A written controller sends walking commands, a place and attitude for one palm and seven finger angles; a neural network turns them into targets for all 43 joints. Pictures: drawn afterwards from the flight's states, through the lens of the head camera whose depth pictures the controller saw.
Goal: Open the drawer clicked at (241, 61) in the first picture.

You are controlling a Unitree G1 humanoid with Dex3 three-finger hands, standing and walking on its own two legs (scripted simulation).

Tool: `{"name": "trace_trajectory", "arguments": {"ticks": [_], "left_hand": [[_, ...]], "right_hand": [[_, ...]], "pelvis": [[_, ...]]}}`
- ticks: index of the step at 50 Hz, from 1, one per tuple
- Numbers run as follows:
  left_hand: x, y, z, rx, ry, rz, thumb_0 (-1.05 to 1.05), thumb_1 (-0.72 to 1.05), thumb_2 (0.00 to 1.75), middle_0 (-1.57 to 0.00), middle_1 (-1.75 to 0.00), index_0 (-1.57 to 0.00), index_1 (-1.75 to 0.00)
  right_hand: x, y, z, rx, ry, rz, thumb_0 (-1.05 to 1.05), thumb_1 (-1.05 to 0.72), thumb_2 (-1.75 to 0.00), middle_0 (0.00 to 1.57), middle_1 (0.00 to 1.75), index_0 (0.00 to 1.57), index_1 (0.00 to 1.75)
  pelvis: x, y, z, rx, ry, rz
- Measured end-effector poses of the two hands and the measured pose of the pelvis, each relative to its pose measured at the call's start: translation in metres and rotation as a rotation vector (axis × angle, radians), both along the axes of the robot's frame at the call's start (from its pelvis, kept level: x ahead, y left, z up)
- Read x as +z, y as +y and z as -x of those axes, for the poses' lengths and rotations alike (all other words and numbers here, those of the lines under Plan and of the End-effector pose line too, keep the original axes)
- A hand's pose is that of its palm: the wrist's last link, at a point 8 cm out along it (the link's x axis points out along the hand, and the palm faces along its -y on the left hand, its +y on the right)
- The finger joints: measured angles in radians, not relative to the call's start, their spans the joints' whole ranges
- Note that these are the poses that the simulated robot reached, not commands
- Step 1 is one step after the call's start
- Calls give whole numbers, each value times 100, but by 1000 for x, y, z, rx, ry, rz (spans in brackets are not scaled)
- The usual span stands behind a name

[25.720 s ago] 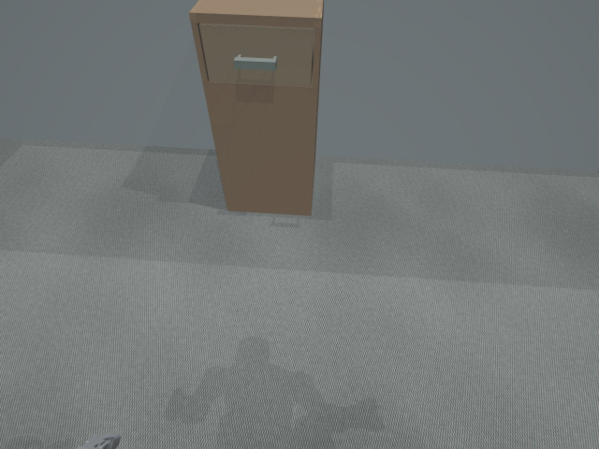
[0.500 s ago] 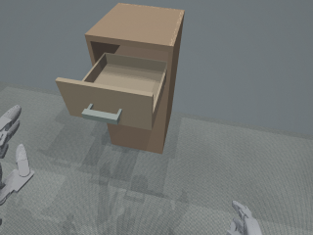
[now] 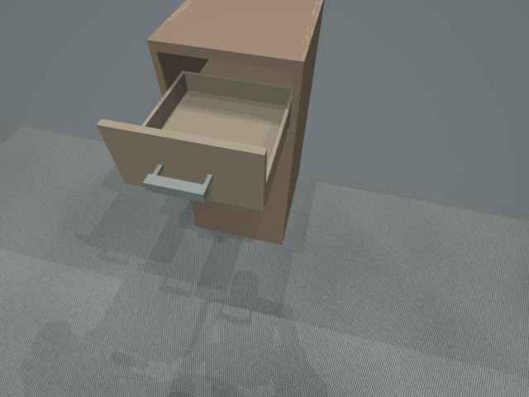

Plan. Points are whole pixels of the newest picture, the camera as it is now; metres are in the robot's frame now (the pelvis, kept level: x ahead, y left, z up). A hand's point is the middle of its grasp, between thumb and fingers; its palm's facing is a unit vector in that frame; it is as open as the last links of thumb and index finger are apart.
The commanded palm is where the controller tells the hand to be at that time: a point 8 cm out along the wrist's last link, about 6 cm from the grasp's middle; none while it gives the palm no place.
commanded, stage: let the arm hang, fingers relaxed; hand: left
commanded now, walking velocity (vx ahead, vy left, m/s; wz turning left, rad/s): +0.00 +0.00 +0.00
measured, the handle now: (180, 180) +0.52 +0.22 -0.04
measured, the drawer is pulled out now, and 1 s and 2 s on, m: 0.29 0.29 0.29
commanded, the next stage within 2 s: look to check the result in 0.60 s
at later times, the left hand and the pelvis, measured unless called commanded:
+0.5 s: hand out of the picture +0.00 +0.16 -0.17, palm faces +0.02 -0.98 -0.21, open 7.3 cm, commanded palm none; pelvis +0.00 -0.01 +0.00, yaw -1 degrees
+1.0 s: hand out of the picture -0.01 +0.14 -0.17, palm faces +0.02 -0.98 -0.19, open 7.4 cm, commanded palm none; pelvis +0.00 -0.02 +0.00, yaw -1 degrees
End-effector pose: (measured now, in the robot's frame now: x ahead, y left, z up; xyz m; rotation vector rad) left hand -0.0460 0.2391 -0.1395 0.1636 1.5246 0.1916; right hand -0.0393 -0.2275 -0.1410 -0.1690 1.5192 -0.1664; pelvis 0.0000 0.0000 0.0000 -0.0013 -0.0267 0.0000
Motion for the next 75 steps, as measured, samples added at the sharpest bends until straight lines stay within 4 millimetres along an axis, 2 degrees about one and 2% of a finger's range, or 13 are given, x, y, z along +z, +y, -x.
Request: {"name": "trace_trajectory", "arguments": {"ticks": [3, 7, 17, 26, 36, 45, 62, 75], "left_hand": [[3, -2, 9, 2, 33, -5, 0, 94, 90, -20, -30, -20, -30], [4, -8, 7, -1, 27, -2, 0, 92, 90, -20, -30, -20, -30], [-2, -32, -36, -30, -104, 33, 0, 91, 90, -20, -30, -20, -30], [0, -31, -45, -34, -134, 11, 1, 93, 90, -20, -30, -20, -30], [-1, -38, -37, -21, -107, 20, 1, 91, 90, -20, -30, -20, -30], [-3, -44, -33, -15, -80, 34, 0, 91, 90, -20, -30, -20, -30], [-2, -40, -49, -21, -93, 28, 1, 91, 90, -20, -30, -20, -30], [0, -35, -58, -26, -105, 19, 1, 91, 90, -20, -30, -20, -30]], "right_hand": [[-3, 7, 10, -15, 24, -22, 0, -92, -89, 20, 29, 20, 30], [-8, 20, 13, -28, 26, -59, 0, -92, -89, 20, 29, 20, 30], [-16, 39, -3, -48, -52, -119, 0, -91, -89, 20, 30, 20, 30], [-16, 31, -6, -57, -71, -109, 0, -91, -89, 20, 29, 20, 30], [-13, 13, 7, -57, -21, -76, 0, -91, -89, 20, 29, 20, 30], [-10, 10, 12, -62, 4, -68, 0, -91, -89, 20, 29, 20, 30], [-11, 19, -10, -62, -28, -81, 0, -91, -89, 20, 29, 20, 30], [-11, 16, -26, -52, -53, -72, 0, -91, -89, 20, 29, 20, 30]], "pelvis": [[1, 0, -1, -3, -4, -2], [1, 0, 0, -6, -8, -4], [0, -4, 1, -15, -14, -9], [0, -10, 1, -16, -16, -11], [1, -14, 0, -12, -13, -9], [1, -17, -2, -12, -8, -6], [2, -15, -11, -14, -2, -5], [2, -13, -17, -16, -3, -7]]}}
